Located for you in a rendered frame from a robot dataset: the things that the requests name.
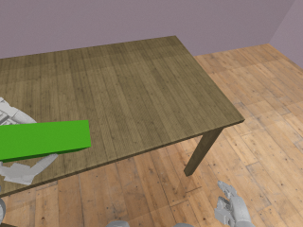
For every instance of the sponge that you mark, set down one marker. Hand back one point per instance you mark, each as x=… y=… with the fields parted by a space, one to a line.
x=34 y=140

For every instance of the robot left hand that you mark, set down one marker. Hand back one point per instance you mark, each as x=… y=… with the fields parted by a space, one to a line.
x=19 y=173

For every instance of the table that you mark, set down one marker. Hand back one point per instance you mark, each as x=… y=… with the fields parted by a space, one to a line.
x=137 y=96

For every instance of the robot right hand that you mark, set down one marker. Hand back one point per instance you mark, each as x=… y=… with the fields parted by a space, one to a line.
x=232 y=211

